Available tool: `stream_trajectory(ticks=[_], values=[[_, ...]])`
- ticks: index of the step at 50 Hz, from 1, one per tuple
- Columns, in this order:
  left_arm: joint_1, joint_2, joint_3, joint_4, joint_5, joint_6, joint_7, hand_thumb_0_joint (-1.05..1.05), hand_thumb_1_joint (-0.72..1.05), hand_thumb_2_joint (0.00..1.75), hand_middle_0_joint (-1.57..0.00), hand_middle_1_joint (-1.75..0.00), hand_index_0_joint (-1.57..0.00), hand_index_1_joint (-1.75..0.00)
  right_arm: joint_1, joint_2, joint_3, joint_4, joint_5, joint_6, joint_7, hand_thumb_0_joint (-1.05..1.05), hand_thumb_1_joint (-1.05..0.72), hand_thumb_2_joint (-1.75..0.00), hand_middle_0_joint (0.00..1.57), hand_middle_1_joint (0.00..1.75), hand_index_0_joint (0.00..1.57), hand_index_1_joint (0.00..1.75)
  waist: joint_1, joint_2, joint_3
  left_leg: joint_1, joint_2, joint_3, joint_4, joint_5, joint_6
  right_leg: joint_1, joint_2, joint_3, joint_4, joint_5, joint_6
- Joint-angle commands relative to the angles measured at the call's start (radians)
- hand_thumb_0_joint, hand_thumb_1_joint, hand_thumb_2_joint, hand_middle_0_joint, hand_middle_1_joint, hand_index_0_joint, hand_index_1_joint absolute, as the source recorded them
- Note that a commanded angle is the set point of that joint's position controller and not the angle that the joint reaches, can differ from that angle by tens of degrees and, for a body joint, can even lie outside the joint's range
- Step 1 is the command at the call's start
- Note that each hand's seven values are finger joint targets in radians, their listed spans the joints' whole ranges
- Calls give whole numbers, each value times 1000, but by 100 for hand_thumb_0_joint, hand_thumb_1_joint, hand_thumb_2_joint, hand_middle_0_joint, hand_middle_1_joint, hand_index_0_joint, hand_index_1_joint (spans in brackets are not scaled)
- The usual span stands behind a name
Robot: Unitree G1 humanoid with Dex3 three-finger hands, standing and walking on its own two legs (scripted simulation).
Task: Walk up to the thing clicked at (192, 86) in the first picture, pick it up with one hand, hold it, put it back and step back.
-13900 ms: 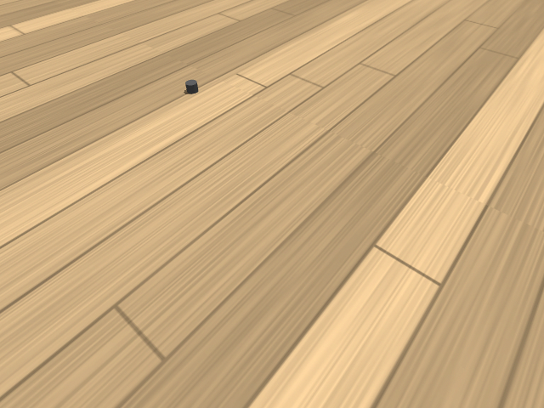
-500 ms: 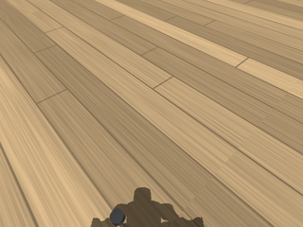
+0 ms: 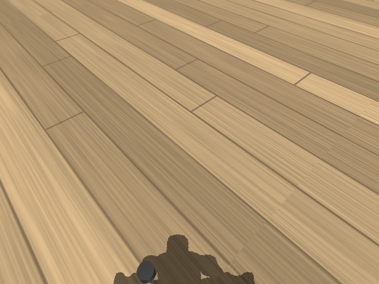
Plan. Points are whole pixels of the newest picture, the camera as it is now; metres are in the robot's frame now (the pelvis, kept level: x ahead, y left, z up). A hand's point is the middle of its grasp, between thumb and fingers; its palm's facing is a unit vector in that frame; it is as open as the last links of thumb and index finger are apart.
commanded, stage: stand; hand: left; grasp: from above
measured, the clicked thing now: (146, 272) +0.33 +0.21 -0.75
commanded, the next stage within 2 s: rise first in 0.52 s
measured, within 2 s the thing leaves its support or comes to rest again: neither
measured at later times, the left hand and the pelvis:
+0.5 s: hand out of the picture +0.07 +0.25 -0.16, palm faces -0.03 -0.94 -0.35, open 7.4 cm; pelvis +0.00 +0.00 +0.00, yaw +0 degrees
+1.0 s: hand out of the picture +0.14 +0.25 -0.19, palm faces -0.11 -0.91 -0.39, open 11.6 cm; pelvis -0.01 +0.01 -0.04, yaw +1 degrees
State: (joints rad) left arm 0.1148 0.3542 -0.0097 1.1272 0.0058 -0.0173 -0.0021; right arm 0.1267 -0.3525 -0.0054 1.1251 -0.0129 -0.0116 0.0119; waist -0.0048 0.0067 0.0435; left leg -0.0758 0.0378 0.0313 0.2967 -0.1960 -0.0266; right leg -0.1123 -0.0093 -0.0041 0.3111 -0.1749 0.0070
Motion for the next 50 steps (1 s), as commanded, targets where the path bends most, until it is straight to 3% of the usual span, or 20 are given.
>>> stream_trajectory(ticks=[1, 8, 11, 30, 31, 32, 33, 34, 35, 36, 37, 38, 39, 41, 43, 48, 49, 50], values=[[-35, 217, 45, -62, 2, -19, 15, 0, 90, 90, -20, -30, -20, -30, -29, -208, -38, -53, 1, -18, -20, 0, -90, -90, 20, 30, 20, 30, 1, -4, -77, 16, 110, -77, -36, 179, 41, 18, -126, 94, -32, 212, -29], [-36, 215, 45, -60, 2, -18, 15, 0, 90, 90, -20, -30, -20, -30, -36, -205, -39, -55, 1, -18, -19, 0, -90, -90, 20, 30, 20, 30, 1, 0, -76, 11, 108, -76, -35, 181, 43, 29, -127, 91, -29, 221, -30], [-28, 215, 46, -57, 3, -18, 15, 0, 90, 90, -20, -30, -20, -30, -38, -210, -41, -56, 3, -15, -20, 0, -90, -90, 20, 30, 20, 30, 3, -5, -62, 11, 108, -78, -46, 143, 43, 7, -120, 88, -39, 170, -27], [-28, 207, 43, -57, 3, -19, 15, 0, 90, 90, -20, -30, -20, -30, -41, -205, -40, -53, 2, -15, -17, 0, -90, -90, 20, 30, 20, 30, 3, -15, -60, 2, 106, -80, -38, 146, 40, 11, -124, 93, -44, 179, -26], [-31, 215, 44, -58, 2, -20, 15, 0, 82, 98, -14, -38, -12, -38, -33, -202, -40, -52, 1, -16, -18, 0, -93, -92, 20, 30, 20, 30, -1, -21, -66, 9, 107, -79, -37, 158, 40, 15, -127, 95, -39, 190, -28], [-382, 33, 48, -408, -43, -108, 26, 0, 74, 100, -20, -46, -16, -46, -22, -35, 8, -330, 69, -65, -36, 0, -98, -92, 20, 30, 20, 30, -110, 2, 2, -149, -42, 28, 52, 40, 42, -181, 1, -5, 23, 94, -7], [-471, 86, 65, -316, -39, -92, 33, 0, 66, 98, -20, -53, -15, -54, 27, -67, 3, -276, 74, -66, -47, 0, -95, -92, 20, 30, 20, 30, -76, -11, -44, -145, -44, 26, 63, 22, 45, -130, -3, -11, 31, 58, -5], [-260, 202, 136, -148, -10, -61, 37, 0, 58, 96, -17, -61, -15, -62, 62, -106, -23, -276, 75, -55, -57, 0, -93, -91, 20, 30, 20, 30, -40, -32, -11, -178, -39, 24, 75, 14, 40, -141, 7, -22, 44, 21, -14], [-243, 216, 153, -84, 16, -44, 23, 0, 50, 96, -15, -69, -13, -70, 80, -105, -39, -291, 64, -50, -57, 0, -91, -91, 20, 30, 20, 30, -41, -67, -69, -211, -46, 19, 129, 30, 45, -155, 0, -19, 74, 30, -14], [-308, 235, 165, -100, 39, -41, 6, 0, 42, 97, -11, -77, -11, -78, 90, -96, -44, -315, 59, -51, -57, 0, -91, -91, 20, 30, 20, 30, -34, -67, -114, -231, -46, 15, 170, 51, 48, -168, -1, -19, 121, 61, -14], [-292, 231, 179, -93, 72, -45, -7, 0, 34, 97, -10, -85, -11, -86, 105, -95, -64, -335, 41, -58, -58, 0, -94, -91, 20, 30, 20, 30, -27, -56, -195, -242, -50, 14, 219, 85, 48, -165, -6, -14, 172, 107, -13], [-158, 213, 195, -47, 102, -32, -17, 0, 26, 98, -6, -93, -8, -93, 143, -89, -75, -341, 31, -60, -53, 0, -94, -91, 20, 30, 20, 30, -3, -23, -244, -265, -56, 10, 256, 127, 40, -165, -6, -17, 223, 144, -18], [-92, 198, 200, -66, 119, -26, -25, 0, 18, 99, -4, -101, -7, -98, 145, -86, -80, -375, 30, -61, -47, 0, -96, -92, 20, 30, 20, 30, 23, 20, -278, -284, -63, 10, 286, 148, 32, -171, -4, -17, 256, 148, -25], [-68, 191, 209, -144, 143, -12, -18, 0, 2, 100, -3, -104, -5, -102, 136, -79, -89, -434, 33, -62, -43, 0, -92, -91, 20, 30, 20, 30, 38, 28, -312, -302, -66, 6, 309, 177, 26, -175, 1, -20, 283, 163, -26], [-67, 144, 178, -206, 160, 31, -8, 0, -14, 101, -3, -106, -5, -104, 129, -69, -90, -474, 40, -58, -39, 0, -93, -91, 20, 30, 20, 30, 17, 18, -289, -321, -60, -6, 313, 168, 24, -214, 9, -29, 292, 136, -27], [-77, 119, 175, -289, 214, 81, 13, 0, -51, 99, -7, -105, -7, -105, 88, -56, -91, -561, 34, -70, -21, 0, -91, -90, 20, 30, 20, 30, -1, -11, -244, -474, -43, -21, 447, 42, 24, -407, 18, -44, 415, -11, -26], [-44, 119, 193, -277, 227, 81, 19, 0, -53, 99, -7, -105, -7, -105, 112, -51, -97, -555, 29, -73, -17, 0, -90, -90, 20, 30, 20, 30, 2, -28, -262, -517, -45, -18, 492, 22, 28, -433, 14, -40, 452, -25, -23], [-83, 130, 194, -373, 242, 68, 23, 0, -56, 100, -8, -104, -7, -105, 105, -45, -99, -585, 27, -79, -15, 0, -90, -90, 20, 30, 20, 30, 4, -14, -317, -532, -45, -19, 527, 28, 28, -460, 12, -34, 491, -17, -25]])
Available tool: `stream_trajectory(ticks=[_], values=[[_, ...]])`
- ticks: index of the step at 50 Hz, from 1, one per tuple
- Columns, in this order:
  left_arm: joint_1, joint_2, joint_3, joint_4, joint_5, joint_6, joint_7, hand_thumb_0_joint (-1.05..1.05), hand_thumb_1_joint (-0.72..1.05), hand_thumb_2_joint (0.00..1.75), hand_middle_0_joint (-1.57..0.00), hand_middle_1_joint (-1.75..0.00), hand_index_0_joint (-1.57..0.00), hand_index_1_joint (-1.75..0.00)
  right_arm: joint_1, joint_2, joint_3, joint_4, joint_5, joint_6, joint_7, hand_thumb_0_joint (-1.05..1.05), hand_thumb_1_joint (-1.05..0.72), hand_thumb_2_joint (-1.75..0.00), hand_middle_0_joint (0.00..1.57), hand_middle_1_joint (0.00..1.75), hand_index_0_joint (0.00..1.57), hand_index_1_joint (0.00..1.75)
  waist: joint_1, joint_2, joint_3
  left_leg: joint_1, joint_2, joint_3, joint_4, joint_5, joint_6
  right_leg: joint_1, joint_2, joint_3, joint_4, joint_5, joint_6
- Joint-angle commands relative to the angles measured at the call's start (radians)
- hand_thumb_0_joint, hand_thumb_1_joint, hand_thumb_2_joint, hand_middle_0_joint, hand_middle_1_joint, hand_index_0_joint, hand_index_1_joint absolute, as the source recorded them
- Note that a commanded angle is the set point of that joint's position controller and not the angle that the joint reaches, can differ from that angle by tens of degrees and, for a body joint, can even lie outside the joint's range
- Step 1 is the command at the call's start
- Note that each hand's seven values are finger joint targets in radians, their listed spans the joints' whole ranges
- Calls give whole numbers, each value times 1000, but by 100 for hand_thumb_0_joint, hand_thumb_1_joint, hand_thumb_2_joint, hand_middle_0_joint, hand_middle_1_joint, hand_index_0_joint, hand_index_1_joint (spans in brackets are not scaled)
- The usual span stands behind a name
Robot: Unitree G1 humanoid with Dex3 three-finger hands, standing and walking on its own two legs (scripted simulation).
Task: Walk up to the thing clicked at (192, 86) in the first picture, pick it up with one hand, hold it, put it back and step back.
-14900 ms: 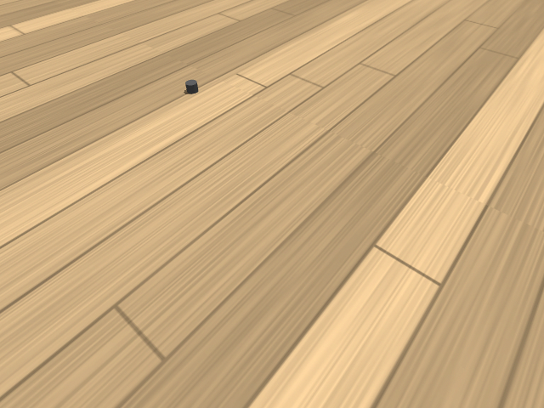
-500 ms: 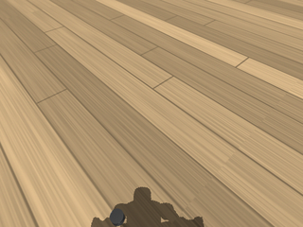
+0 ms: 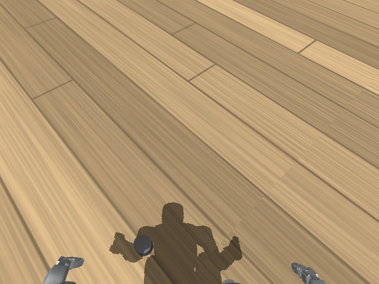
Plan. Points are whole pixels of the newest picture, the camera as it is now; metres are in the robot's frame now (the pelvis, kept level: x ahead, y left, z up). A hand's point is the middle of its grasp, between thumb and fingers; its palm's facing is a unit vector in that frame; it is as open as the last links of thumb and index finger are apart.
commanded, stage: rise first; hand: left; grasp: from above
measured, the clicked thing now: (143, 245) +0.35 +0.20 -0.71
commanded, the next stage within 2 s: none
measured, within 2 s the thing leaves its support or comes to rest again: neither
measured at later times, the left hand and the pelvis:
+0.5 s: hand out of the picture +0.16 +0.27 -0.32, palm faces -0.41 -0.63 -0.66, open 14.1 cm; pelvis -0.04 +0.00 -0.17, yaw +1 degrees
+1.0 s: hand (112, 265) +0.25 +0.27 -0.49, palm faces -0.48 -0.23 -0.85, open 13.9 cm; pelvis -0.09 +0.00 -0.33, yaw -1 degrees
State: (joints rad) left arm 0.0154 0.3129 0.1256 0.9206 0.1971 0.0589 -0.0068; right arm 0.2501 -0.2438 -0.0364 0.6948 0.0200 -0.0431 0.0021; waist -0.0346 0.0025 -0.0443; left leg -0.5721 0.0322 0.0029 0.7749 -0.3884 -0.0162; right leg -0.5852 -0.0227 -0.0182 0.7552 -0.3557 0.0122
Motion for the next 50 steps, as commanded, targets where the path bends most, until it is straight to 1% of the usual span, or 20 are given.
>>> stream_trajectory(ticks=[1, 2, 4, 5, 6, 10, 13, 15, 17, 19, 24, 29, 36, 39, 42, 44, 45, 46, 47, 50], values=[[34, 174, 66, -172, 61, -14, 32, 0, -55, 100, -8, -105, -7, -105, -13, -149, -69, -155, -8, -51, -4, 0, -90, -90, 20, 30, 20, 30, 33, 4, -216, -78, -42, 14, 82, 181, 19, -31, 22, -13, 76, 129, -29], [17, 168, 60, -251, 75, -24, 35, 0, -58, 101, -8, -104, -6, -105, -24, -145, -67, -181, -9, -60, -3, 0, -91, -90, 20, 30, 20, 30, 32, 33, -243, -90, -37, 8, 107, 183, 16, -65, 23, -13, 113, 126, -33], [111, 145, 52, -249, 100, -18, 41, 0, -59, 101, -8, -105, -7, -106, -12, -147, -72, -177, -11, -64, -2, 0, -91, -91, 20, 30, 20, 30, 24, 34, -244, -138, -31, 1, 146, 161, 14, -120, 26, -16, 167, 102, -34], [77, 150, 43, -381, 109, -27, 41, 0, -60, 102, -8, -104, -6, -105, -31, -148, -76, -210, -11, -72, 0, 0, -91, -91, 20, 30, 20, 30, 30, 72, -298, -129, -23, -12, 162, 178, 8, -154, 27, -20, 208, 103, -38], [118, 163, 62, -374, 124, -21, 48, 0, -60, 102, -8, -104, -6, -106, -25, -147, -76, -205, -12, -72, -1, 0, -90, -90, 20, 30, 20, 30, 29, 69, -306, -143, -23, -15, 176, 179, 7, -164, 25, -19, 221, 101, -37], [207, 132, 34, -476, 166, -5, 58, 0, -59, 101, -8, -104, -7, -105, -50, -144, -82, -231, -16, -85, 3, 0, -93, -91, 20, 30, 20, 30, 17, 54, -365, -237, -22, -27, 295, 176, 14, -279, 29, -26, 332, 90, -37], [120, 163, 36, -528, 214, -7, 79, 0, -57, 99, -7, -105, -7, -106, -78, -152, -79, -240, -13, -99, 3, 0, -91, -90, 20, 30, 20, 30, -2, 50, -383, -343, -29, -24, 395, 148, 21, -382, 22, -20, 411, 78, -36], [75, 169, 29, -496, 254, -17, 91, 0, -58, 99, -8, -105, -7, -106, -90, -159, -80, -239, -12, -113, 6, 0, -91, -90, 20, 30, 20, 30, -19, 49, -390, -415, -27, -33, 457, 109, 20, -475, 22, -21, 485, 40, -37], [13, 198, 35, -454, 300, -47, 110, 0, -55, 98, -6, -105, -6, -105, -105, -167, -82, -233, -14, -124, 9, 0, -88, -89, 20, 30, 20, 30, -21, 42, -404, -515, -36, -30, 525, 27, 21, -543, 16, -16, 541, -11, -32], [-26, 196, 9, -431, 351, -85, 123, 0, -52, 97, -6, -105, -6, -105, -118, -171, -85, -228, -13, -137, 12, 0, -86, -89, 20, 30, 20, 30, -15, 56, -435, -578, -39, -35, 572, -30, 18, -620, 13, -11, 601, -54, -34], [-102, 234, -15, -410, 446, -132, 172, 0, -54, 99, -7, -105, -7, -105, -121, -197, -94, -195, -13, -151, 18, 0, -87, -89, 20, 30, 20, 30, -4, 112, -599, -613, -38, -50, 698, 45, 10, -761, 14, -19, 756, -9, -43], [-234, 306, 22, -294, 545, -141, 219, 0, -55, 102, -8, -101, -7, -103, -109, -200, -98, -146, -20, -135, 35, 0, -87, -90, 20, 30, 20, 30, 18, 71, -667, -786, -54, -20, 855, 59, 27, -821, 17, -14, 857, 8, -41], [-438, 358, 21, -233, 647, -180, 248, 0, -47, 98, -11, -98, -11, -99, -90, -203, -114, -109, -36, -113, 49, 0, -87, -89, 20, 30, 20, 30, 20, 38, -764, -958, -62, 6, 996, -57, 36, -871, 17, -10, 949, -79, -35], [-534, 360, -7, -217, 677, -201, 256, 0, -51, 101, -7, -103, -8, -103, -83, -203, -124, -99, -43, -101, 51, 0, -87, -90, 20, 30, 20, 30, -5, 25, -747, -1015, -63, 6, 1031, -133, 40, -924, 20, -16, 969, -160, -35], [-553, 410, 24, -127, 716, -218, 277, 0, -52, 102, -7, -103, -7, -103, -52, -204, -122, -51, -50, -82, 51, 0, -88, -90, 20, 30, 20, 30, 2, 25, -726, -1058, -65, 3, 1054, -194, 43, -987, 24, -24, 1003, -234, -38], [-593, 407, 8, -117, 746, -235, 295, 0, -54, 103, -6, -104, -6, -104, -48, -207, -123, -45, -54, -72, 53, 0, -88, -90, 20, 30, 20, 30, -5, 45, -722, -1061, -65, -7, 1064, -238, 43, -1040, 25, -34, 1025, -276, -42], [-659, 433, 13, -172, 763, -247, 310, 0, -55, 104, -7, -103, -7, -103, -69, -209, -121, -72, -55, -71, 51, 0, -89, -90, 20, 30, 20, 30, 0, 72, -747, -1057, -67, -2, 1075, -223, 42, -1044, 24, -34, 1036, -262, -43], [-635, 414, 2, -78, 778, -246, 320, 0, -55, 104, -6, -103, -6, -103, -51, -210, -119, -46, -58, -65, 51, 0, -90, -90, 20, 30, 20, 30, -16, 60, -716, -1086, -68, 0, 1087, -236, 43, -1055, 25, -36, 1046, -276, -43], [-678, 413, 4, -122, 787, -255, 333, 0, -56, 105, -6, -101, -6, -102, -59, -213, -118, -58, -58, -65, 52, 0, -89, -90, 20, 30, 20, 30, -15, 67, -734, -1065, -68, -10, 1091, -220, 43, -1082, 24, -45, 1060, -254, -43], [-699, 419, -6, -23, 826, -259, 360, 0, -58, 107, -6, -100, -5, -101, -51, -214, -111, -37, -68, -57, 53, 0, -90, -90, 20, 30, 20, 30, -29, 81, -673, -1101, -70, -16, 1106, -249, 43, -1144, 23, -55, 1089, -273, -46]])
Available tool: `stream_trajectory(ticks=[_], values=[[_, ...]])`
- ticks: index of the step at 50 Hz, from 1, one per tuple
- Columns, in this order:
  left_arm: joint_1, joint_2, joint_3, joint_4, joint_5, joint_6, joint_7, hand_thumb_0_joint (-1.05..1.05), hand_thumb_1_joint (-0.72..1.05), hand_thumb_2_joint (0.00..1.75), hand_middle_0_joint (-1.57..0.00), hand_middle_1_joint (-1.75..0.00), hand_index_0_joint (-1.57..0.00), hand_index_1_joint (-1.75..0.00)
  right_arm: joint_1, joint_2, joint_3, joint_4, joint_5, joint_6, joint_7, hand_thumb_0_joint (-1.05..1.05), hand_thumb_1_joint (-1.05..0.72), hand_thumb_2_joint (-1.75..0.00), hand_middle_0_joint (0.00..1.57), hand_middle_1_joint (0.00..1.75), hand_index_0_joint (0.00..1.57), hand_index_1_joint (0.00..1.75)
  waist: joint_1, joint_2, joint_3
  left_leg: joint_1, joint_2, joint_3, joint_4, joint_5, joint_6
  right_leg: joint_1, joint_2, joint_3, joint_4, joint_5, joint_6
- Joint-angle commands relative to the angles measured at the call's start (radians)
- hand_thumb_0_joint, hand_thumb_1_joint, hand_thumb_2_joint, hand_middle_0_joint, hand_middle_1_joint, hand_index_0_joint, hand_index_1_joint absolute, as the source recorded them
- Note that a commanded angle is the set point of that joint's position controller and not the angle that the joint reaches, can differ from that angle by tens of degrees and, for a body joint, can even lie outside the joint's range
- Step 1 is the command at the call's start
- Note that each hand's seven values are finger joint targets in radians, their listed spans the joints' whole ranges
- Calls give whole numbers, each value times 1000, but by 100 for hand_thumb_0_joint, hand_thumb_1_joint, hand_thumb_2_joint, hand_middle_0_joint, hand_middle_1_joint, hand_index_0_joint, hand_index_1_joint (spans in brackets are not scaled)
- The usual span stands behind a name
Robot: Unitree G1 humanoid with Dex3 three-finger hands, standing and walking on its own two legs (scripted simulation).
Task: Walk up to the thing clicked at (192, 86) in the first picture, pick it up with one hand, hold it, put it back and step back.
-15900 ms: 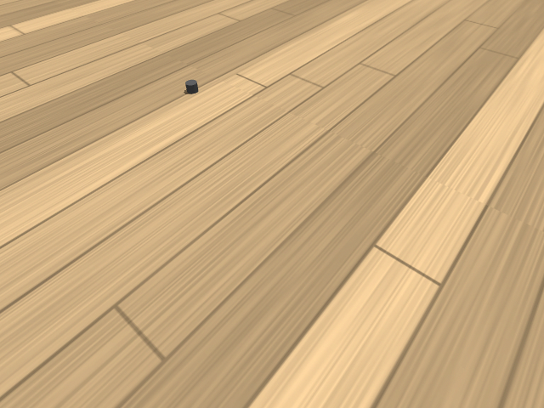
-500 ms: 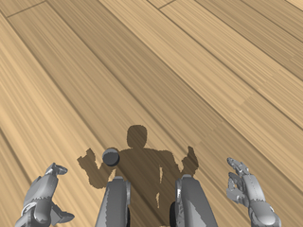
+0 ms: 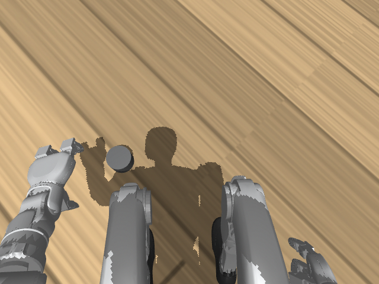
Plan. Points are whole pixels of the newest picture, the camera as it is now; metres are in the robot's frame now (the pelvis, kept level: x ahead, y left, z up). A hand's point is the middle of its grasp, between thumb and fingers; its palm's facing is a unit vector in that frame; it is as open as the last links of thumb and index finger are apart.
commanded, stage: rise first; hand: left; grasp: from above
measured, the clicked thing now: (120, 159) +0.44 +0.21 -0.38
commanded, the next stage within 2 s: approach in 1.42 s
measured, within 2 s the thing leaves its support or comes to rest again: neither
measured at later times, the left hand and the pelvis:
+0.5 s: hand (80, 173) +0.37 +0.27 -0.22, palm faces -0.47 -0.07 -0.88, open 14.2 cm; pelvis +0.00 +0.00 -0.05, yaw -1 degrees
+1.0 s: hand (88, 170) +0.38 +0.26 -0.25, palm faces -0.46 -0.05 -0.88, open 14.1 cm; pelvis +0.01 +0.00 -0.07, yaw -1 degrees
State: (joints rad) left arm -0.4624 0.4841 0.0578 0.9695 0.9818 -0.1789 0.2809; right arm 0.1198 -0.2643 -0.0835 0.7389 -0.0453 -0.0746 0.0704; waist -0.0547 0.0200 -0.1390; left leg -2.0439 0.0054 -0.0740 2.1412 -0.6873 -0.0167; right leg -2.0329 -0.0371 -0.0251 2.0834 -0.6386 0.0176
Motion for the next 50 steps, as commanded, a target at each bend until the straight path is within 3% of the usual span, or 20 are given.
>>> stream_trajectory(ticks=[1, 3, 4, 6, 8, 12, 17, 20, 23, 24, 29, 31, 37, 40, 41, 46, 48, 50], values=[[-226, 253, 59, -45, 54, -21, 80, 0, -57, 106, -6, -100, -5, -101, 83, -196, -61, -75, -7, -24, -12, 0, -90, -90, 20, 30, 20, 30, -10, 60, -567, 355, -44, 61, -253, 45, 46, 297, 37, -51, -231, 7, -50], [-245, 240, 45, 1, 72, -22, 93, 0, -58, 107, -6, -97, -5, -99, 99, -193, -57, -49, -15, -23, -7, 0, -89, -90, 20, 30, 20, 30, -24, 61, -541, 346, -42, 51, -240, 23, 47, 251, 34, -59, -212, -6, -51], [-262, 256, 51, 7, 88, -25, 102, 0, -57, 106, -6, -98, -5, -99, 104, -198, -58, -40, -18, -22, -5, 0, -89, -90, 20, 30, 20, 30, -17, 86, -556, 364, -41, 46, -242, 24, 43, 232, 33, -62, -196, -1, -54], [-322, 263, 43, -8, 115, -34, 119, 0, -58, 106, -7, -96, -5, -97, 90, -200, -55, -60, -24, -24, -2, 0, -89, -90, 20, 30, 20, 30, -22, 125, -587, 372, -44, 57, -222, 54, 41, 235, 34, -63, -180, 27, -55], [-297, 252, 37, 60, 134, -30, 133, 0, -57, 105, -7, -96, -6, -97, 97, -201, -54, -41, -27, -22, 2, 0, -89, -90, 20, 30, 20, 30, -25, 117, -567, 363, -45, 50, -216, 47, 39, 204, 35, -71, -163, 21, -57], [-352, 250, 35, 80, 172, -32, 163, 0, -58, 106, -7, -95, -5, -97, 118, -205, -51, -22, -39, -22, 10, 0, -89, -90, 20, 30, 20, 30, -33, 149, -598, 373, -44, 48, -187, 100, 36, 183, 33, -79, -126, 75, -57], [-388, 235, 23, 145, 199, -26, 191, 0, -56, 103, -8, -95, -7, -96, 114, -209, -52, -19, -50, -23, 18, 0, -89, -90, 20, 30, 20, 30, -61, 123, -571, 347, -41, 41, -160, 102, 41, 147, 31, -86, -102, 86, -52], [-397, 258, 29, 151, 217, -26, 205, 0, -55, 103, -8, -95, -7, -97, 110, -207, -53, -19, -58, -22, 22, 0, -90, -90, 20, 30, 20, 30, -52, 133, -583, 339, -43, 58, -140, 95, 43, 155, 34, -80, -102, 75, -54], [-436, 248, 28, 131, 218, -27, 219, 0, -56, 104, -8, -96, -7, -97, 112, -201, -50, -18, -65, -22, 26, 0, -90, -90, 20, 30, 20, 30, -68, 128, -585, 306, -43, 64, -119, 88, 49, 160, 33, -79, -96, 74, -49], [-419, 253, 31, 143, 227, -26, 224, 0, -57, 104, -8, -97, -6, -98, 110, -201, -49, -16, -66, -20, 26, 0, -90, -90, 20, 30, 20, 30, -57, 125, -602, 308, -45, 67, -115, 95, 48, 166, 36, -78, -94, 77, -51], [-430, 252, 32, 167, 243, -26, 239, 0, -57, 103, -7, -98, -6, -98, 120, -200, -46, -14, -71, -20, 32, 0, -90, -90, 20, 30, 20, 30, -74, 112, -593, 279, -42, 65, -93, 112, 52, 163, 36, -81, -76, 98, -48], [-427, 271, 41, 164, 253, -30, 244, 0, -56, 103, -8, -98, -7, -98, 121, -198, -47, -12, -73, -19, 34, 0, -90, -90, 20, 30, 20, 30, -64, 110, -612, 271, -44, 69, -83, 122, 54, 175, 38, -79, -68, 105, -49], [-435, 241, 29, 202, 252, -27, 253, 0, -57, 104, -8, -97, -6, -99, 125, -194, -49, -5, -76, -20, 38, 0, -90, -90, 20, 30, 20, 30, -72, 108, -580, 260, -45, 68, -79, 95, 53, 141, 39, -83, -62, 78, -52], [-427, 253, 40, 177, 254, -28, 260, 0, -55, 102, -8, -98, -7, -99, 128, -196, -48, -3, -78, -21, 42, 0, -90, -90, 20, 30, 20, 30, -62, 138, -614, 283, -42, 66, -74, 132, 48, 151, 39, -83, -42, 115, -53], [-428, 246, 41, 191, 256, -27, 261, 0, -56, 103, -8, -98, -7, -99, 132, -202, -52, 0, -78, -21, 41, 0, -90, -90, 20, 30, 20, 30, -75, 127, -607, 285, -40, 60, -72, 136, 48, 135, 36, -87, -34, 119, -50], [-442, 257, 46, 207, 257, -28, 272, 0, -54, 101, -9, -98, -9, -98, 135, -196, -46, 5, -83, -18, 43, 0, -90, -90, 20, 30, 20, 30, -77, 111, -591, 228, -45, 80, -48, 127, 56, 167, 39, -74, -50, 119, -48], [-422, 233, 40, 224, 260, -25, 272, 0, -54, 101, -10, -97, -9, -98, 139, -199, -47, 11, -86, -22, 46, 0, -90, -90, 20, 30, 20, 30, -77, 121, -591, 264, -43, 71, -52, 142, 50, 143, 38, -82, -35, 126, -49], [-463, 258, 49, 198, 262, -31, 276, 0, -53, 100, -10, -98, -9, -98, 145, -207, -49, 12, -87, -24, 50, 0, -90, -90, 20, 30, 20, 30, -86, 141, -616, 270, -41, 69, -42, 156, 50, 147, 37, -84, -22, 145, -48]])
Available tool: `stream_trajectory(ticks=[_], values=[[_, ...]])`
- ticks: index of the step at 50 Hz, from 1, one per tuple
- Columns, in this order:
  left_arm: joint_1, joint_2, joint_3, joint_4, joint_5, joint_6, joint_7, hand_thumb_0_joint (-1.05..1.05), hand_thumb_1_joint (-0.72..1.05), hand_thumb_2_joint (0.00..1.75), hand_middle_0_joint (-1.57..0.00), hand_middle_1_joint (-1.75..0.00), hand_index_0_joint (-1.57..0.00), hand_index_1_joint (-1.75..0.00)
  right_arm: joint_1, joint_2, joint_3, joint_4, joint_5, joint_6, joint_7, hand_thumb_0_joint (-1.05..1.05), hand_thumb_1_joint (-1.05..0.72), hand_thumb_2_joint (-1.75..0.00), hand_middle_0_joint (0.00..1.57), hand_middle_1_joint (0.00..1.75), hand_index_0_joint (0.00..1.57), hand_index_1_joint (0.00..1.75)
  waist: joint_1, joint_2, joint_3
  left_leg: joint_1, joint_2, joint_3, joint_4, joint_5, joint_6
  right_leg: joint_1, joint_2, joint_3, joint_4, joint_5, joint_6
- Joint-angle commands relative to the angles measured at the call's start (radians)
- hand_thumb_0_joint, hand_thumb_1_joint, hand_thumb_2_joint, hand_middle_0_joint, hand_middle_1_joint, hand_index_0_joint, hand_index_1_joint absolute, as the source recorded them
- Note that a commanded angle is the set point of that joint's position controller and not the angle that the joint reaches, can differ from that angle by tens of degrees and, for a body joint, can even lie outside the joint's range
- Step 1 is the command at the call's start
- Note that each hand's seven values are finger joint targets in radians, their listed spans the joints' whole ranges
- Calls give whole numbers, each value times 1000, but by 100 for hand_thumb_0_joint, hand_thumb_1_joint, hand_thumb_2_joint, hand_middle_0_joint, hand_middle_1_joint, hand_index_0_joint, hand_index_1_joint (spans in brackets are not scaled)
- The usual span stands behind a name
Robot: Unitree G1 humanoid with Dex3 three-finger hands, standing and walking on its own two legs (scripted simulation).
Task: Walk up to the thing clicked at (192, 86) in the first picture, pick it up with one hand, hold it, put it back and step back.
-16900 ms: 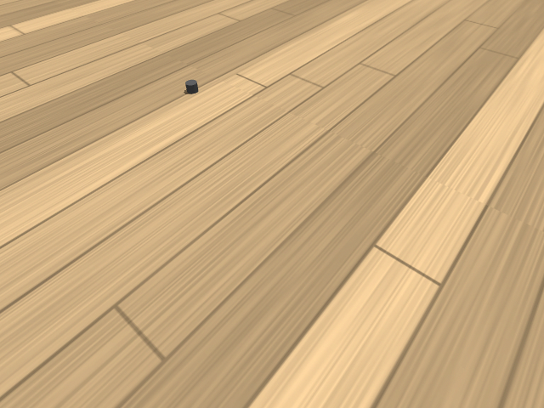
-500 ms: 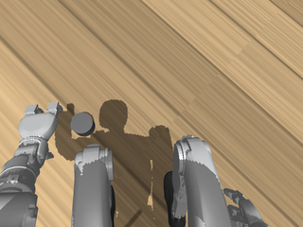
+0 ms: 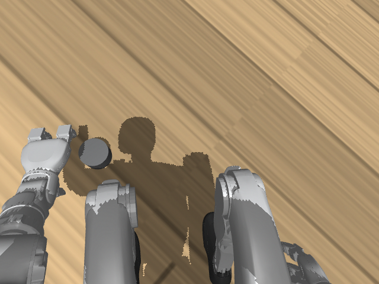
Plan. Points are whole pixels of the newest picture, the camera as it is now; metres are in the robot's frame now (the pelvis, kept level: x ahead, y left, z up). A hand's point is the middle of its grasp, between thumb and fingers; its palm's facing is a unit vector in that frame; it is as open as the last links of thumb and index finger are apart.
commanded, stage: rise first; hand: left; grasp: from above
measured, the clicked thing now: (96, 154) +0.43 +0.21 -0.32
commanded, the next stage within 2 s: approach in 0.42 s
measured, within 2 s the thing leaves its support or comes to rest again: neither
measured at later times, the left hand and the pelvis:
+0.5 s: hand (63, 164) +0.38 +0.26 -0.20, palm faces -0.46 -0.06 -0.88, open 13.9 cm; pelvis +0.00 +0.00 -0.01, yaw +0 degrees
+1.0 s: hand (98, 131) +0.46 +0.18 -0.19, palm faces -0.40 -0.05 -0.91, open 14.1 cm; pelvis +0.00 +0.00 -0.02, yaw -1 degrees
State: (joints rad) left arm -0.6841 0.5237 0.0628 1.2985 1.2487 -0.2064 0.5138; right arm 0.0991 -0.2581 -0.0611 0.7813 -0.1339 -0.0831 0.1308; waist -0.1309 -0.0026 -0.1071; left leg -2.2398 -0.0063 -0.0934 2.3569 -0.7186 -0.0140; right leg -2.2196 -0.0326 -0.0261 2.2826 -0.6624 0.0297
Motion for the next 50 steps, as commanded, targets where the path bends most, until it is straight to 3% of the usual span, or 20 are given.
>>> stream_trajectory(ticks=[1, 4, 7, 12, 17, 19, 21, 23, 26, 28, 32, 34, 36, 37, 43, 45, 46, 47, 48, 50], values=[[-230, 216, 44, -135, -3, -4, 46, 0, -54, 101, -9, -99, -8, -99, 161, -214, -71, -34, 3, -14, -10, 0, -90, -90, 20, 30, 20, 30, 0, 164, -662, 471, -31, 87, -263, 191, 45, 337, 35, -84, -221, 169, -63], [-248, 203, 37, -80, 0, 0, 51, 0, -53, 101, -10, -97, -9, -98, 161, -223, -70, -26, 1, -20, -6, 0, -90, -90, 20, 30, 20, 30, -21, 147, -598, 433, -30, 83, -264, 150, 47, 293, 33, -89, -217, 134, -62], [-252, 213, 44, -96, 2, -3, 57, 0, -53, 100, -10, -98, -9, -99, 158, -222, -69, -29, 0, -23, -2, 0, -90, -90, 20, 30, 20, 30, -6, 189, -627, 464, -29, 76, -274, 152, 41, 281, 32, -94, -203, 131, -64], [-254, 187, 24, -51, 1, 1, 60, 0, -53, 100, -11, -98, -10, -99, 158, -222, -66, -20, -6, -30, 4, 0, -90, -90, 20, 30, 20, 30, -25, 161, -597, 434, -33, 87, -252, 138, 47, 287, 34, -91, -211, 125, -61], [-251, 221, 54, -78, -2, 1, 70, 0, -52, 99, -12, -97, -11, -97, 160, -223, -65, -23, -9, -27, 9, 0, -90, -90, 20, 30, 20, 30, -12, 156, -649, 421, -36, 100, -235, 183, 48, 341, 34, -81, -210, 169, -58], [-275, 191, 23, -32, 5, 0, 64, 0, -51, 98, -12, -98, -11, -98, 165, -220, -63, -12, -12, -27, 12, 0, -90, -90, 20, 30, 20, 30, -38, 132, -608, 392, -35, 98, -223, 162, 52, 328, 38, -83, -216, 159, -59], [-291, 230, 57, -54, 1, -5, 69, 0, -52, 100, -12, -96, -11, -97, 173, -224, -62, -11, -11, -29, 10, 0, -90, -90, 20, 30, 20, 30, -17, 148, -630, 407, -37, 96, -226, 166, 50, 325, 33, -82, -208, 152, -60], [-278, 200, 34, -13, 12, -4, 69, 0, -52, 99, -11, -97, -11, -98, 170, -228, -61, -7, -19, -34, 16, 0, -90, -90, 20, 30, 20, 30, -35, 168, -617, 427, -34, 92, -223, 171, 46, 300, 34, -91, -192, 156, -59], [-292, 203, 41, -22, 7, -12, 77, 0, -60, 108, -12, -91, -7, -97, 167, -227, -60, -7, -17, -32, 18, 0, -91, -90, 20, 30, 20, 30, -29, 180, -624, 416, -39, 90, -230, 174, 45, 305, 34, -92, -190, 157, -60], [-331, 198, 30, -43, 15, -9, 78, 0, -56, 102, -7, -104, -6, -104, 171, -229, -62, -1, -20, -35, 21, 0, -90, -90, 20, 30, 20, 30, -43, 190, -634, 436, -37, 89, -231, 172, 45, 291, 33, -94, -188, 156, -58], [-441, 124, -30, -10, 7, -4, 92, 0, -57, 102, -7, -105, -6, -105, 194, -231, -56, 12, -28, -41, 26, 0, -91, -90, 20, 30, 20, 30, -99, 184, -609, 420, -33, 87, -216, 141, 46, 266, 35, -97, -201, 142, -60], [-507, 135, -32, -40, 8, 1, 105, 0, -58, 103, -6, -105, -6, -105, 212, -237, -56, 18, -30, -40, 23, 0, -91, -90, 20, 30, 20, 30, -105, 197, -664, 437, -32, 88, -213, 169, 44, 288, 34, -93, -209, 168, -58], [-539, 82, -73, 63, 8, 22, 110, 0, -56, 101, -6, -108, -7, -107, 213, -231, -40, 32, -41, -45, 31, 0, -91, -90, 20, 30, 20, 30, -131, 179, -617, 418, -29, 88, -202, 163, 43, 276, 42, -100, -204, 177, -61], [-590, 97, -67, 86, 12, 30, 118, 0, -56, 101, -6, -106, -7, -106, 221, -236, -37, 37, -45, -48, 31, 0, -90, -90, 20, 30, 20, 30, -147, 166, -615, 405, -29, 84, -192, 155, 46, 267, 39, -101, -206, 173, -60], [-573, 175, -3, 207, 24, 102, 142, 0, -58, 102, -6, -105, -6, -105, 207, -243, -8, 25, -63, -42, 47, 0, -91, -90, 20, 30, 20, 30, -107, 229, -644, 403, -35, 94, -218, 161, 41, 290, 39, -102, -191, 175, -68], [-552, 146, -19, 257, 17, 123, 132, 0, -57, 101, -6, -105, -6, -105, 188, -237, 2, 19, -71, -50, 63, 0, -91, -90, 20, 30, 20, 30, -115, 227, -588, 371, -34, 97, -217, 136, 44, 269, 43, -104, -190, 161, -68], [-537, 168, -4, 258, 12, 131, 126, 0, -57, 102, -6, -104, -6, -105, 194, -245, 1, 15, -70, -50, 67, 0, -90, -90, 20, 30, 20, 30, -118, 202, -598, 365, -34, 97, -209, 141, 49, 289, 44, -104, -194, 169, -64], [-518, 206, 26, 186, 3, 134, 125, 0, -58, 102, -6, -103, -6, -104, 195, -247, 1, 7, -61, -44, 66, 0, -90, -90, 20, 30, 20, 30, -81, 241, -672, 376, -39, 104, -226, 173, 48, 342, 43, -95, -198, 194, -64], [-456, 187, 18, 241, -7, 146, 118, 0, -58, 102, -6, -104, -6, -104, 189, -236, 3, 1, -58, -44, 72, 0, -91, -90, 20, 30, 20, 30, -83, 211, -654, 365, -35, 111, -210, 180, 52, 368, 42, -93, -191, 210, -61], [-427, 218, 52, 173, -24, 159, 113, 0, -59, 103, -6, -103, -5, -104, 191, -240, -5, -5, -42, -32, 75, 0, -90, -90, 20, 30, 20, 30, -59, 187, -706, 351, -34, 116, -215, 207, 60, 429, 47, -84, -206, 242, -52]])
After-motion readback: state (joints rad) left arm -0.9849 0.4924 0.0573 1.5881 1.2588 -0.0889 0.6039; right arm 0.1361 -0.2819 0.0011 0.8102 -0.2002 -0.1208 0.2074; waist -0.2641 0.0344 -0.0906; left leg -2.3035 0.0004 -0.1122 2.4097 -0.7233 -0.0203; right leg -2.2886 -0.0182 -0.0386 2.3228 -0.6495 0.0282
